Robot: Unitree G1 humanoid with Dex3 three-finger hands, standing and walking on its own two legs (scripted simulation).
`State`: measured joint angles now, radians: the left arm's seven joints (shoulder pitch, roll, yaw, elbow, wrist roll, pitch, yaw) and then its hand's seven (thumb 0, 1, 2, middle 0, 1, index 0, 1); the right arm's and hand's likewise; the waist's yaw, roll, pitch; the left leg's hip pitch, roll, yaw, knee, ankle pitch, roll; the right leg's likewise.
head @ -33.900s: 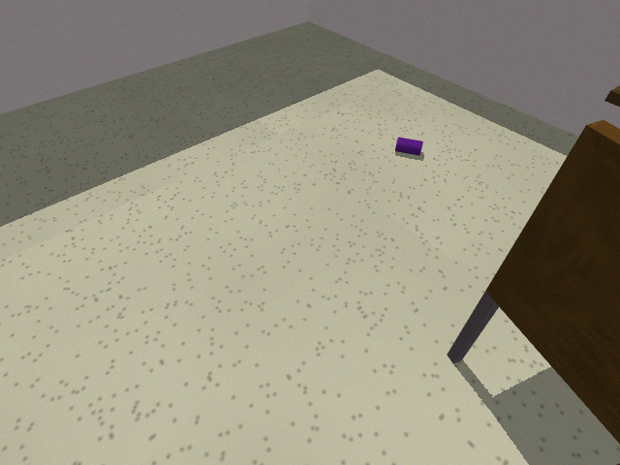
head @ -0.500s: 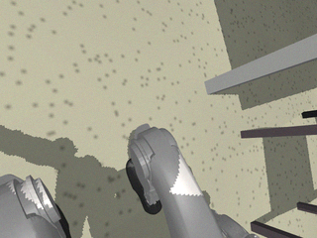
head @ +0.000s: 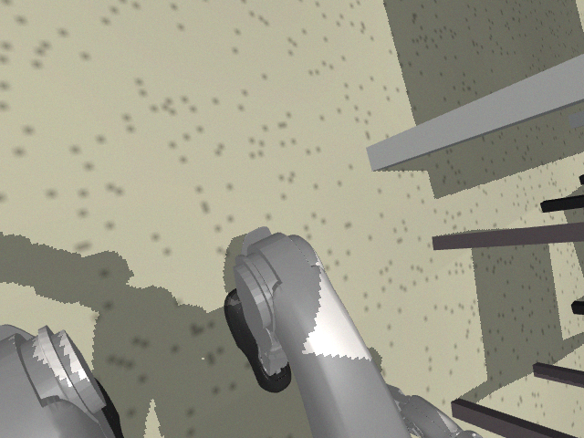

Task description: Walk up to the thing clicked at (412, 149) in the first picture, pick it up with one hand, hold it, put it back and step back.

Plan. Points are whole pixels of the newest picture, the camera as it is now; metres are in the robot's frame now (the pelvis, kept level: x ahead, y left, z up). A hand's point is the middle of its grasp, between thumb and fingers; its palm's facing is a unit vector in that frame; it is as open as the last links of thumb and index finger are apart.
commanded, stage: close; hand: left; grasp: from above
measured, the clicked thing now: out of the picture +0.46 +0.36 -0.28
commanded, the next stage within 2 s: settle in 1.04 s
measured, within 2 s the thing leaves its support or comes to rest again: leaves its support in 1.48 s
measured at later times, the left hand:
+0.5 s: hand out of the picture +0.44 +0.35 -0.26, palm faces -0.35 -0.27 -0.90, open 10.8 cm
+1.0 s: hand out of the picture +0.44 +0.35 -0.25, palm faces -0.35 -0.27 -0.90, open 10.5 cm
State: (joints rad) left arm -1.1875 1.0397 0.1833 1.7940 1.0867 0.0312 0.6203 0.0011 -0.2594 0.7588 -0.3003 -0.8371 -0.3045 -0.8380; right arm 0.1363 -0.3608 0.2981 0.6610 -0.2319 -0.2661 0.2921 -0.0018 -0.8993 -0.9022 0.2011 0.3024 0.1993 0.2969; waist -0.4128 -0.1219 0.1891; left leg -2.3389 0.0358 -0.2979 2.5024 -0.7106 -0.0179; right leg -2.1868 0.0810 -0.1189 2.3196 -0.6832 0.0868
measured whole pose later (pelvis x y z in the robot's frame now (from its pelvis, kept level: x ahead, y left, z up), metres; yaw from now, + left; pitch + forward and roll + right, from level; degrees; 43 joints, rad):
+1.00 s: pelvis +0.00 +0.00 +0.00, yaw +0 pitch +29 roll -15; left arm -1.18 1.05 0.18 1.78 1.07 0.01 0.61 0.00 0.06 0.35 -0.66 -0.47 -0.63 -0.45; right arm 0.13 -0.37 0.31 0.65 -0.23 -0.28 0.28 0.00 -0.90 -0.90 0.20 0.30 0.20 0.30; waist -0.41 -0.14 0.21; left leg -2.33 0.04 -0.30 2.49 -0.70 -0.03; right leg -2.19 0.08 -0.12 2.31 -0.67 0.09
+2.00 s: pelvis +0.00 -0.01 +0.01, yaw +5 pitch +33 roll -10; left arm -1.05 0.77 0.12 1.46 1.02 0.11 0.33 0.00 0.00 0.30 -0.80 -0.35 -0.77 -0.34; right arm 0.14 -0.32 0.14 0.68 -0.13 -0.15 0.27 0.00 -0.90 -0.90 0.20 0.30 0.20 0.30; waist -0.27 0.00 0.00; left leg -2.34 0.03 -0.21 2.42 -0.67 -0.03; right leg -2.23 0.04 -0.05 2.32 -0.68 0.07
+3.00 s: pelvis +0.00 -0.02 +0.20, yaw +12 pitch +29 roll -5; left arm -0.56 0.48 -0.05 0.81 0.91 0.26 0.10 0.01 0.05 0.27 -0.74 -0.41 -0.71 -0.39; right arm 0.15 -0.26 0.00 0.69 0.01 0.02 0.01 0.00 -0.89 -0.90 0.20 0.30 0.20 0.30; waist -0.10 0.06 -0.19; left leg -1.71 0.05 -0.09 1.79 -0.59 -0.02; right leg -1.64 -0.01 -0.02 1.74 -0.61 0.05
